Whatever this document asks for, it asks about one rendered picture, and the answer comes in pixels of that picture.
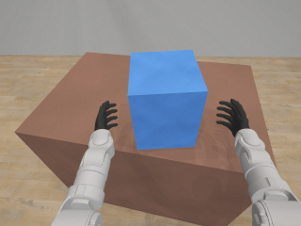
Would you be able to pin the robot left hand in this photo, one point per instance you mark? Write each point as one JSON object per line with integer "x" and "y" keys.
{"x": 102, "y": 120}

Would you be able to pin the robot right forearm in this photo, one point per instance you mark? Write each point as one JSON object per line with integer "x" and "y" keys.
{"x": 264, "y": 182}

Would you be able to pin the robot right hand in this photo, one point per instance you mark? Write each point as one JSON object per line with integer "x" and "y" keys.
{"x": 237, "y": 119}

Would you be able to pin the pedestal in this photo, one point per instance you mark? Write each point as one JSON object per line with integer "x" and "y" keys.
{"x": 203, "y": 185}

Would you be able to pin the left robot upper arm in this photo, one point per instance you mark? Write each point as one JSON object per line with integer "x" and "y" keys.
{"x": 78, "y": 217}

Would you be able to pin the robot left forearm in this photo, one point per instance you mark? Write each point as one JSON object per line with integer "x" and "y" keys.
{"x": 87, "y": 190}

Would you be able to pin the carton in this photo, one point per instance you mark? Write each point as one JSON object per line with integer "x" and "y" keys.
{"x": 167, "y": 95}

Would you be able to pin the right robot upper arm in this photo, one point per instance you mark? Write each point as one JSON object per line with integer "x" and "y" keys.
{"x": 276, "y": 213}

